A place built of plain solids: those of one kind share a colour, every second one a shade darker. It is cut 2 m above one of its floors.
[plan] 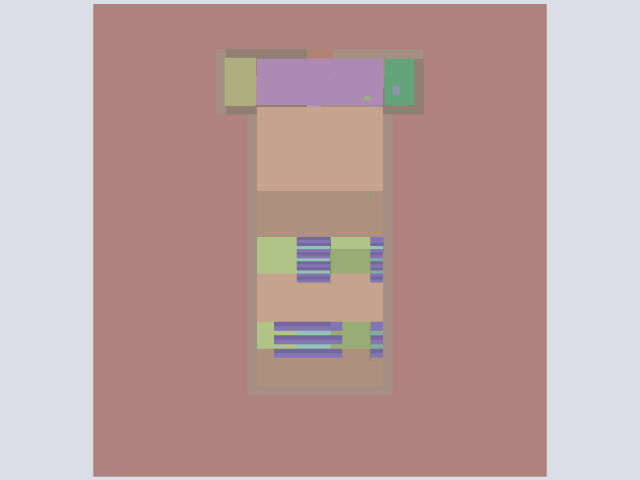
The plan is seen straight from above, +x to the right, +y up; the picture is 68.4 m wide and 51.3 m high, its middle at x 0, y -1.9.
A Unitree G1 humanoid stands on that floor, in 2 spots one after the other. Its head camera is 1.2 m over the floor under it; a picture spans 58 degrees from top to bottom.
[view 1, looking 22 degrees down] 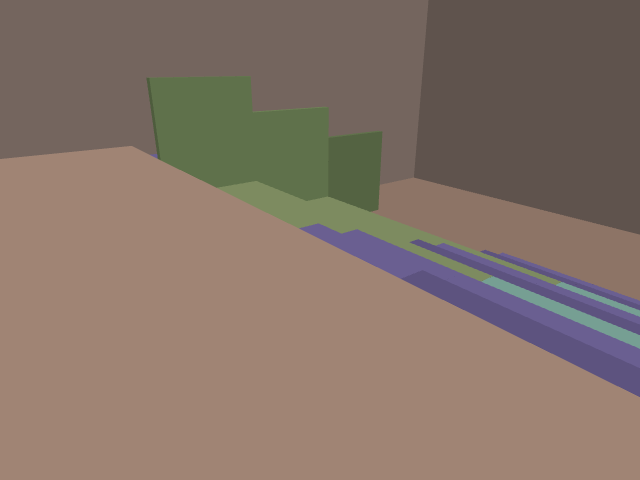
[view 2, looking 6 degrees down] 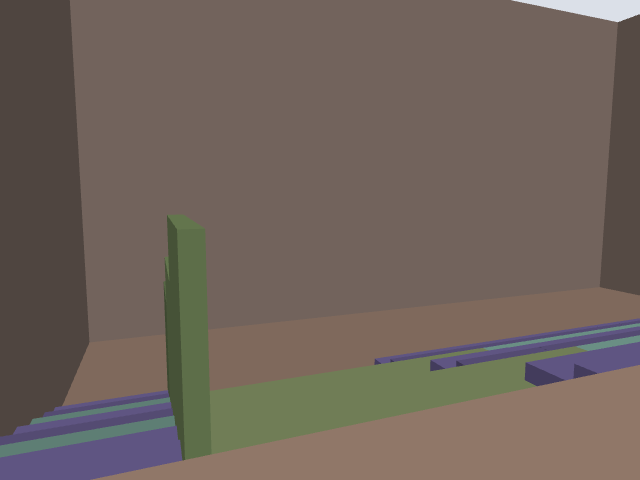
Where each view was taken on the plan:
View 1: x -0.68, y -8.82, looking -37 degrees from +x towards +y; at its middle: floor_gang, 3.20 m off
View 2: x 5.53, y -8.68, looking -111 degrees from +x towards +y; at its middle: wall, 9.48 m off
